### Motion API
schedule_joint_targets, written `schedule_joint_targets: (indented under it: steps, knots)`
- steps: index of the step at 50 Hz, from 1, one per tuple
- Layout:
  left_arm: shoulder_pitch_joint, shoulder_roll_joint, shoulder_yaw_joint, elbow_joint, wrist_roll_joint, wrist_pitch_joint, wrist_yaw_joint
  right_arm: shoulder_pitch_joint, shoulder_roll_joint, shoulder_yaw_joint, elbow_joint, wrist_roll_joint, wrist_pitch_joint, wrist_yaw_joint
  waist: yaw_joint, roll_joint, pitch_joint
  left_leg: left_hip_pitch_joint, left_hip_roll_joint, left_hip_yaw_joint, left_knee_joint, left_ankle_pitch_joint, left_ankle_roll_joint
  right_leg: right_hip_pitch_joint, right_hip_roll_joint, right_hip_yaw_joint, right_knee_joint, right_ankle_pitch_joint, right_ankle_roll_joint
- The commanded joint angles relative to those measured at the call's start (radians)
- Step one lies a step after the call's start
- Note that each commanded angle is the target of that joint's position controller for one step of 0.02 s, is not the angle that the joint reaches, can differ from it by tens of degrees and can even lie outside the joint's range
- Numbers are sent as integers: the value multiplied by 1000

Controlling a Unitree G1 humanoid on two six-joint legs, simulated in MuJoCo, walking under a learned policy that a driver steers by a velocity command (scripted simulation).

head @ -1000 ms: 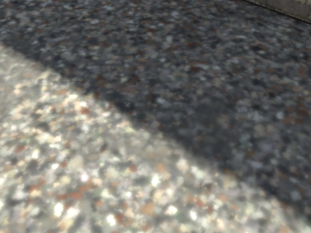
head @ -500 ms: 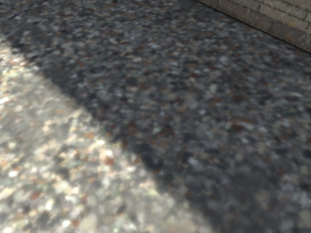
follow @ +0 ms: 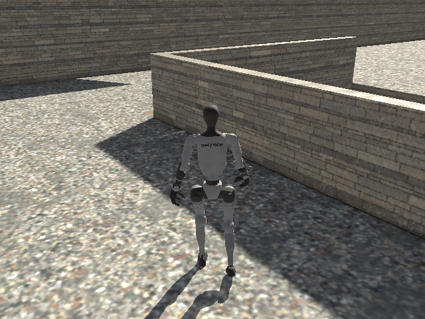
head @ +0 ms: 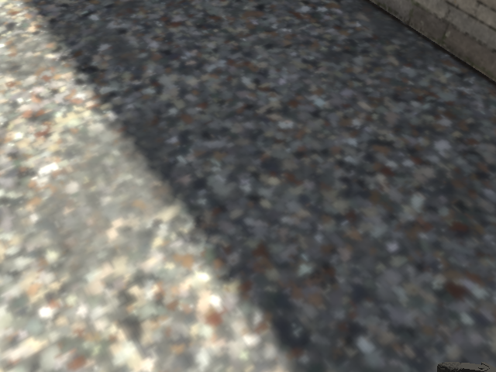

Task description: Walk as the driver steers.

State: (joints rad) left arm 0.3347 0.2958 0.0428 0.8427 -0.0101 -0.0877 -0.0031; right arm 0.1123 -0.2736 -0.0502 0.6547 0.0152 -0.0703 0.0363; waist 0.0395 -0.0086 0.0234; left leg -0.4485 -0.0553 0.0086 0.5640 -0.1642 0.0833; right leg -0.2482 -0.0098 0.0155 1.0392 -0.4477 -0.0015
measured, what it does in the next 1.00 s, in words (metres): walks ahead, turning left: right foot, then left foot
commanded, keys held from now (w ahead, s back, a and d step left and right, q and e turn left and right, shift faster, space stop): w+q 1.00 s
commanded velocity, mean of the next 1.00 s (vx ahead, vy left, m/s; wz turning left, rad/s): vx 0.50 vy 0.00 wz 0.56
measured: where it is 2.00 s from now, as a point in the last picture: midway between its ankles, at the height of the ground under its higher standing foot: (118, 227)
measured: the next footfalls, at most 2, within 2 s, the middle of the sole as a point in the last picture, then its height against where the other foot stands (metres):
right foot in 0.40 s outside the picture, level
left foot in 0.92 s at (168, 331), level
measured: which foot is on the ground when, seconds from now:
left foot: down 0.00-0.42, up 0.44-0.90, down 0.92-1.00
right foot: up 0.00-0.38, down 0.40-0.92, up 0.94-1.00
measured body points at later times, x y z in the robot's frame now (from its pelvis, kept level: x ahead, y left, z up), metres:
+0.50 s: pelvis +0.28 -0.02 +0.00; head +0.30 -0.02 +0.45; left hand +0.41 +0.28 -0.07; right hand +0.39 -0.28 -0.12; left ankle +0.13 +0.07 -0.65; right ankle +0.37 -0.11 -0.73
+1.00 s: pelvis +0.49 +0.13 -0.01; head +0.52 +0.16 +0.44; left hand +0.39 +0.41 -0.13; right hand +0.80 +0.01 -0.08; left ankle +0.52 +0.24 -0.73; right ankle +0.44 -0.09 -0.63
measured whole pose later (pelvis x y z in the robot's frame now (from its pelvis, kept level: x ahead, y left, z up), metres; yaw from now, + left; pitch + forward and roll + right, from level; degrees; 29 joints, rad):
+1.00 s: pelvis +0.49 +0.13 -0.01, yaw +34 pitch +2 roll -1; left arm 0.27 0.32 0.06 0.81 -0.02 -0.08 -0.01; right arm 0.14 -0.30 -0.07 0.60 0.02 -0.03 0.04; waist 0.04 0.00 0.07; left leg -0.47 -0.05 0.02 0.63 -0.19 0.09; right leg -0.26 -0.06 -0.02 1.14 -0.48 0.02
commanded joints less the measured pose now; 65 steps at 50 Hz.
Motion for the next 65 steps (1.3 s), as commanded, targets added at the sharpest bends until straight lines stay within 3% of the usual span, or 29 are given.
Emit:
schedule_joint_targets:
  steps: [1, 2, 5, 11, 16, 19, 20, 21, 22, 23, 24, 25, 27, 31, 37, 41, 43, 44, 45, 46, 47, 48, 49, 50, 51, 52, 56, 60, 65]
  knots:
    - [-90, 126, 19, -133, -2, -59, -6, 183, -146, -48, -19, -7, 2, -9, -92, 36, -110, 509, 292, -483, -281, 19, 213, -532, -73, 65, 180, 87, -12]
    - [-95, 131, 28, -133, 19, -51, 0, 141, -121, -39, -31, -13, 0, -9, -58, 28, -78, 404, 258, -421, -306, 112, 197, -466, -98, 67, 106, 127, -3]
    - [-75, 97, 27, -146, 29, -23, 4, 121, -129, -43, -36, -10, -2, -18, -14, 70, -64, 260, 221, -356, -353, 226, 216, -383, -96, 50, 11, 173, 36]
    - [-304, 44, 7, -209, 24, -23, -1, 217, -171, -58, 9, 5, 6, -47, -87, 75, -18, 169, 144, -266, -341, 159, 147, -303, -27, 38, -393, 517, 62]
    - [-389, 87, 21, -243, 6, -38, -19, 285, -169, -58, 38, 15, 22, -55, -105, 95, -21, 282, 187, -390, -243, 76, 121, -241, 9, 73, -540, 476, 38]
    - [-271, 119, 44, -219, 5, -49, -15, 257, -153, -56, 32, 10, 34, -56, -34, 129, -60, 304, 164, -429, -120, 140, 83, -60, 15, 49, -618, 387, -15]
    - [-156, 153, 59, -204, 19, -54, -7, 245, -109, -40, 18, 3, 31, -53, 22, 103, -159, 242, 113, -381, 46, 146, 51, 148, -64, 103, -602, 386, -64]
    - [-12, 233, 80, -190, 37, -50, 3, 305, -51, -21, -5, 7, 24, -51, 47, -72, -313, -32, 0, -251, 371, -56, -19, 517, -280, 371, -590, 335, -177]
    - [53, 227, 85, -156, 16, -33, -5, 378, -60, -12, -20, 18, 16, -53, 28, -326, -391, -268, -26, -186, 608, -440, -50, 655, -427, 727, -678, 114, -270]
    - [12, 145, 64, -172, 5, -27, -5, 335, -150, -34, -3, 26, 18, -53, 40, -195, -261, -353, 41, -204, 711, -384, -61, 550, -405, 686, -716, -22, -240]
    - [-29, 108, 52, -179, 9, -18, -1, 244, -172, -42, -16, 18, 25, -52, 47, -107, -149, -361, 75, -167, 732, -299, -68, 423, -362, 538, -731, 20, -201]
    - [-77, 91, 44, -176, 16, -13, -1, 200, -159, -43, -28, 9, 29, -50, 25, -63, -72, -334, 103, -147, 698, -236, -74, 297, -318, 428, -763, 124, -187]
    - [-125, 65, 35, -165, 24, -16, -1, 193, -123, -45, -35, 10, 40, -42, -20, -104, -13, -260, 151, -133, 635, -174, -74, 153, -258, 280, -821, 242, -170]
    - [-123, 102, 52, -128, 17, -31, -3, 147, -73, -33, -61, 6, 54, -37, -29, -82, 5, -273, 172, -110, 528, -77, -92, 116, -258, 122, -885, 410, -199]
    - [-91, 150, 64, -85, 8, -15, 5, -11, -50, -19, -95, 7, 37, -3, 24, -51, 27, -221, 158, -40, 212, 182, -78, 177, -234, -79, -884, 511, -160]
    - [-47, 190, 77, -55, -13, 5, 5, -96, -64, -22, -140, 11, 40, 17, 37, -55, 58, -205, 138, 6, 100, 109, -38, 277, -275, -128, -850, 564, -134]
    - [-50, 219, 86, -51, -23, 17, 9, -70, -93, -37, -149, 4, 45, 20, 1, -77, 25, -117, 87, 57, 73, 3, 1, 318, -279, -168, -742, 846, -114]
    - [-54, 233, 90, -52, -28, 24, 12, -2, -120, -53, -137, 0, 49, 18, -45, -87, -24, -11, 45, 88, 58, -35, 26, 320, -269, -193, -622, 1011, -101]
    - [-64, 224, 86, -56, -31, 31, 16, 154, -164, -81, -95, 3, 52, 11, -134, -66, -104, 207, -4, 107, -3, 17, 61, 256, -237, -230, -422, 1072, -74]
    - [-48, 182, 67, -69, -7, 28, 21, 339, -238, -116, -48, 8, 61, -8, -211, 17, -200, 527, 58, -34, -14, 37, 112, 20, -198, -232, -126, 832, -30]
    - [37, 36, 18, -136, 36, 6, 8, 304, -361, -127, -56, 18, 53, -16, -83, 308, -276, 827, 325, -611, -110, -140, 291, -435, 0, -165, 231, -97, 31]
    - [-53, 110, 25, -143, 3, -30, -5, 335, -281, -101, -90, 13, 35, -10, -158, 196, -408, 866, 386, -841, -254, -279, 327, -533, 16, 67, 346, -151, 19]
    - [-146, 161, 39, -173, -33, -47, -11, 305, -224, -82, -72, 2, 20, -5, -167, 137, -263, 778, 360, -700, -271, -199, 275, -610, -26, 70, 336, -50, 1]
    - [-159, 145, 32, -175, -23, -57, -7, 253, -203, -74, -72, 4, 13, -6, -125, 72, -180, 636, 318, -580, -268, -99, 243, -574, -66, 65, 251, 38, -9]
    - [-157, 145, 35, -164, 4, -57, 1, 183, -175, -65, -81, 1, 12, -8, -82, 36, -126, 504, 280, -491, -272, 13, 218, -509, -95, 65, 167, 90, -2]
    - [-138, 152, 41, -159, 14, -48, 1, 139, -153, -55, -96, -10, 12, -11, -45, 52, -105, 410, 252, -435, -292, 103, 208, -436, -114, 73, 121, 125, 3]
    - [-154, 107, 33, -163, 29, -12, 1, 138, -167, -57, -77, -7, 4, -31, -21, 48, -61, 247, 208, -335, -340, 248, 219, -374, -95, 43, -36, 217, 57]
    - [-312, 64, 14, -201, 24, -13, -7, 194, -182, -62, -40, 2, 13, -50, -78, 74, -18, 196, 146, -272, -330, 158, 161, -331, -42, 38, -334, 475, 75]
    - [-409, 92, 22, -237, 5, -29, -25, 264, -181, -63, 5, 14, 23, -55, -110, 93, -6, 255, 175, -367, -255, 52, 129, -252, 2, 66, -514, 515, 51]
Keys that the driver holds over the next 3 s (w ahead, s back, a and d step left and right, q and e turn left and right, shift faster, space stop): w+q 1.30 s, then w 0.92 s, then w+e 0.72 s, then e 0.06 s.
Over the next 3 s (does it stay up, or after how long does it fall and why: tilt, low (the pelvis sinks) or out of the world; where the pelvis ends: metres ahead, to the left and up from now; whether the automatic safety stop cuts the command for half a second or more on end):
stays up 1.28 0.91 0.00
